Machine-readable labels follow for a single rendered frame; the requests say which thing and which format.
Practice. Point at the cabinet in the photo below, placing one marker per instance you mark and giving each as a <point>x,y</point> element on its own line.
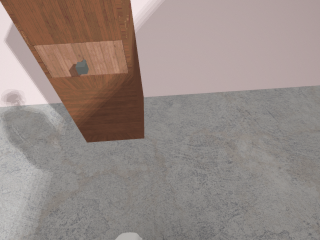
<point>104,107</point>

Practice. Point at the handle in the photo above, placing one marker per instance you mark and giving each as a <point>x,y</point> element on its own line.
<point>82,67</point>

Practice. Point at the drawer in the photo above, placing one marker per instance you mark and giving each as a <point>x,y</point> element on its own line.
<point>102,57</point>

